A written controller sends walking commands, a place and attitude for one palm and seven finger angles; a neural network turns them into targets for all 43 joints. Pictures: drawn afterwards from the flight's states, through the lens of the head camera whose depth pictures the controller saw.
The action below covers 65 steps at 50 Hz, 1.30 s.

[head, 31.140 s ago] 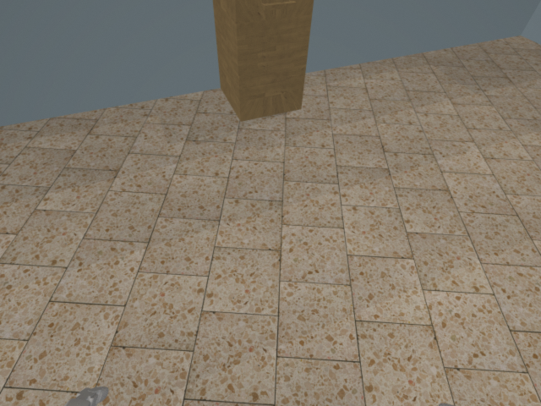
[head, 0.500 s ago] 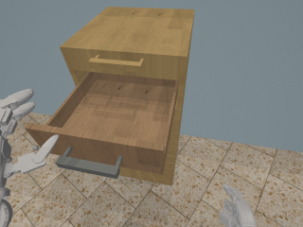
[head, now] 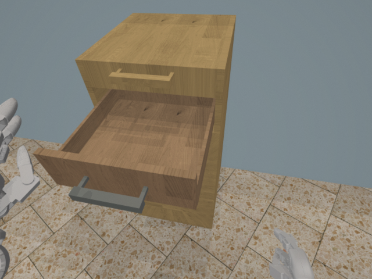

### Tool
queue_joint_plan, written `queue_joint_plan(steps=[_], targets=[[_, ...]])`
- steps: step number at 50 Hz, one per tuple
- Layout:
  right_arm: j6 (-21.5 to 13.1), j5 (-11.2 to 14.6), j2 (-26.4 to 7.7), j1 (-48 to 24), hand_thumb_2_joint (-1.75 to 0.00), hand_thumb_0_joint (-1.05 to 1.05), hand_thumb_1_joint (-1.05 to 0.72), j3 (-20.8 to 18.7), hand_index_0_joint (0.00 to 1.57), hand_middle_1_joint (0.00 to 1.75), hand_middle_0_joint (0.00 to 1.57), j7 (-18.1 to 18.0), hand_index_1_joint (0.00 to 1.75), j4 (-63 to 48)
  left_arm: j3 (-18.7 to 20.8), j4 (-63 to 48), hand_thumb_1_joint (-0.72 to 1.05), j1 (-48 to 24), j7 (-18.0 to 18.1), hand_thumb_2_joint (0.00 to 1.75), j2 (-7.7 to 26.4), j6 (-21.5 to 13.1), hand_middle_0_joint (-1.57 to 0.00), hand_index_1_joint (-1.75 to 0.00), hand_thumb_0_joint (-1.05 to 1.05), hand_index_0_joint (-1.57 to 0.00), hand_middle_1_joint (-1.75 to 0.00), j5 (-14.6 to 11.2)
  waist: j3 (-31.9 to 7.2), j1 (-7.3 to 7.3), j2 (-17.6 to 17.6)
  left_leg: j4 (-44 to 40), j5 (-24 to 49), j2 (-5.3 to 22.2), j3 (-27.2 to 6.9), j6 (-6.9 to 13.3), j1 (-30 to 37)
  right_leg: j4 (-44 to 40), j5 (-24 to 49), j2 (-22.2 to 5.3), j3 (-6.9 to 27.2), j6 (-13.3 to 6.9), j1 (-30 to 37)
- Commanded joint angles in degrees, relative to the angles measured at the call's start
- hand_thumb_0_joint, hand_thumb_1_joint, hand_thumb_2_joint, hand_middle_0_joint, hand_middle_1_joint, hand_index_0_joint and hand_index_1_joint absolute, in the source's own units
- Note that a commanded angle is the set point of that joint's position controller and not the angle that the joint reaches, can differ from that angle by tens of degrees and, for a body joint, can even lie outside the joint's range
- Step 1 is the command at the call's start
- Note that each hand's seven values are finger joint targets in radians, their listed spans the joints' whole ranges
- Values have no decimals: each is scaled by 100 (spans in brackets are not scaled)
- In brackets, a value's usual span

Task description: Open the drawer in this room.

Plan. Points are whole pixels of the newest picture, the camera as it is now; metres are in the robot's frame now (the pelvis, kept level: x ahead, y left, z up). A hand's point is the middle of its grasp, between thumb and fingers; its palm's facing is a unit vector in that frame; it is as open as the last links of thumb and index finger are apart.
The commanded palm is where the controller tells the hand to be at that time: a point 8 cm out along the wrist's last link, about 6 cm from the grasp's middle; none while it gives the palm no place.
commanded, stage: step back with the hand held close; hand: left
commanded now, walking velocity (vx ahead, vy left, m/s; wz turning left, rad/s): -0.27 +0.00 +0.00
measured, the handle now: (110, 192) +0.29 +0.22 +0.03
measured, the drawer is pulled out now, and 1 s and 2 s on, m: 0.28 0.28 0.28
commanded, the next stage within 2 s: stop stepping back and stand still in 1.06 s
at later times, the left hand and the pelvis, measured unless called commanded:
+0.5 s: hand (5, 209) +0.14 +0.25 +0.22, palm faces +0.45 -0.76 -0.47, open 7.4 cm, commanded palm +0.08 +0.29 +0.22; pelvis -0.05 +0.02 -0.02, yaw +0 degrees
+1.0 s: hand out of the picture +0.06 +0.24 +0.22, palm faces +0.44 -0.79 -0.44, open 7.4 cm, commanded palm -0.02 +0.29 +0.22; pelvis -0.16 +0.01 -0.01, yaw -2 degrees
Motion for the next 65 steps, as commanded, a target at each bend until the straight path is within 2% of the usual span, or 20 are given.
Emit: queue_joint_plan(steps=[1, 6, 14, 18, 23, 27, 30, 33, 35, 38, 40, 43, 47, 49, 51, 54, 60, 62, 63, 65], targets=[[-81, 7, -600, -640, -90, 0, -90, -353, 20, 30, 20, 10, 30, -1056, 821, -996, 90, -266, 173, 90, 1072, -538, -20, -30, 0, -20, -30, 142, -225, -289, -1242, 565, 455, 124, -152, 175, -698, -1003, 144, -1382, 1421, 99, -527], [95, -3, -607, -376, -90, 0, -90, -426, 20, 30, 20, -17, 30, -1117, 823, -1438, 90, 559, 304, 90, 1022, -566, -20, -30, 0, -20, -30, 179, -1026, -342, -881, 613, 126, 237, -135, 118, -983, -537, 387, -1726, 1245, -121, -309], [103, -211, -683, -339, -90, 0, -90, -518, 20, 30, 20, -152, 30, -1353, 1192, -2434, 90, 781, 514, 90, 1377, -602, -20, -30, 0, -20, -30, 223, -1345, -333, 278, 22, 3172, 971, -821, -18, -1678, 1238, 1090, -718, 454, 169, 77], [-25, -190, -701, -251, -90, 0, -90, -515, 20, 30, 20, -97, 30, -1360, 1304, -2433, 90, 691, 452, 90, 1439, -653, -20, -30, 0, -20, -30, 185, -1162, -320, 471, -180, 2354, 1090, -789, 124, -2117, 1461, 515, -653, 480, 230, 104], [-12, -123, -777, -236, -90, 0, -90, -496, 20, 30, 20, -63, 30, -1287, 1257, -1729, 90, 310, 434, 90, 1317, -641, -20, -30, 0, -20, -30, 202, -645, -383, -80, 75, 416, 852, -586, 236, -2857, 1015, 699, -946, 1047, 112, 48], [102, 27, -702, -154, -90, 0, -90, -487, 20, 30, 20, 33, 30, -1160, 1044, -1211, 90, -98, 441, 90, 1303, -647, -20, -30, 0, -20, -30, 201, -374, -486, -1344, 1892, -923, 129, 15, 80, -1763, -1039, -1831, -2052, 2323, -259, -1761], [159, 19, -619, -293, -90, 0, -90, -416, 20, 30, 20, 50, 30, -1217, 979, -1354, 90, -1, 435, 90, 1276, -641, -20, -30, 0, -20, -30, 214, -714, -429, -1409, 2175, -933, 217, 124, 99, -1326, -959, -1578, -2152, 1771, -305, -1886], [178, -41, -700, -315, -90, 0, -90, -380, 20, 30, 20, -16, 30, -1295, 1096, -1901, 90, 252, 425, 90, 1440, -687, -20, -30, 0, -20, -30, 207, -776, -445, -258, 54, -554, 337, 183, 135, -1063, -104, -1360, -1434, 964, 79, -1733], [17, -277, -730, -344, -90, 0, -90, -416, 20, 30, 20, -117, 30, -1330, 1022, -2517, 90, 250, 581, 90, 1194, -850, -20, -30, 0, -20, -30, 356, -606, -428, 1341, -1126, -500, 1724, -1612, 656, -2514, 2077, -1178, -248, 213, 401, -1125], [-309, -402, -577, -61, -90, 0, -90, -514, 20, 30, 20, -184, 30, -1117, 1270, -2646, 90, 396, 747, 90, 1415, -800, -20, -30, 0, -20, -30, 328, -908, -450, 724, -689, 1453, 1949, -1125, 821, -2420, 3753, -1812, -121, 557, 417, -1357], [-376, -224, -600, -89, -90, 0, -90, -529, 20, 30, 20, -53, 30, -963, 1156, -2387, 90, 545, 615, 90, 1175, -695, -20, -30, 0, -20, -30, 227, -960, -348, 776, -220, 2742, 1613, -430, 695, -1247, 2983, -1597, -261, 338, 508, -1680], [-468, -101, -651, -193, -90, 0, -90, -511, 20, 30, 20, 61, 30, -841, 901, -2151, 90, 188, 512, 90, 1022, -596, -20, -30, 0, -20, -30, 206, -1001, -408, 903, -92, 3289, 1569, -324, 467, -501, 1553, -1211, -298, 39, 545, -1472], [-429, -74, -813, -425, -90, 0, -90, -495, 20, 30, 20, 105, 30, -732, 915, -1622, 90, -175, 373, 90, 1130, -613, -20, -30, 0, -20, -30, 167, -760, -370, 205, -16, 1859, 1467, -423, 262, -1345, 53, 251, -475, 131, 475, -330], [-297, -6, -645, -430, -90, 0, -90, -480, 20, 30, 20, 133, 30, -835, 1043, -1522, 90, -128, 366, 90, 1402, -666, -20, -30, 0, -20, -30, 140, -868, -463, -1053, 967, 608, 690, 331, -119, -1668, -228, 2048, -1611, 1104, 36, -458], [-207, 147, -568, -629, -90, 0, -90, -555, 20, 30, 20, 126, 30, -978, 1106, -1521, 90, 260, 365, 90, 1453, -618, -20, -30, 0, -20, -30, 71, -1085, -242, -1880, 2918, -930, 80, 135, -179, -2335, -361, 3168, -2474, 1724, -467, -312], [13, 87, -311, -730, -90, 0, -90, -383, 20, 30, 20, 101, 30, -1169, 1423, -1656, 90, 1094, 357, 90, 1516, -592, -20, -30, 0, -20, -30, 98, -1377, -241, -1347, 3164, -924, 222, 131, -299, -2723, 34, 3469, -2226, 1201, -554, -4], [103, -37, -532, -228, -90, 0, -90, -395, 20, 30, 20, -120, 30, -1117, 1188, -2190, 90, 997, 475, 90, 1300, -629, -20, -30, 0, -20, -30, 122, -1190, -542, -428, -387, 629, 203, 486, -81, -925, 285, 1291, -1261, 675, 140, -518], [-45, -45, -760, -232, -90, 0, -90, -517, 20, 30, 20, -144, 30, -1211, 1236, -2485, 90, 926, 536, 90, 1417, -742, -20, -30, 0, -20, -30, 141, -1223, -360, 861, -763, 1129, 1353, -777, 375, -1057, 1136, -272, -597, 331, 485, -739], [-120, 22, -716, -168, -90, 0, -90, -544, 20, 30, 20, -128, 30, -1230, 1246, -2510, 90, 989, 535, 90, 1453, -731, -20, -30, 0, -20, -30, 122, -1283, -359, 744, -772, 1247, 1640, -894, 503, -933, 1441, -1076, -455, 196, 512, -929], [-260, -53, -652, -207, -90, 0, -90, -486, 20, 30, 20, -141, 30, -1194, 1381, -2598, 90, 775, 543, 90, 1517, -763, -20, -30, 0, -20, -30, 134, -1057, -412, 1170, -1135, -107, 1497, -797, 489, -1631, 1805, -1441, -451, 162, 497, -790]])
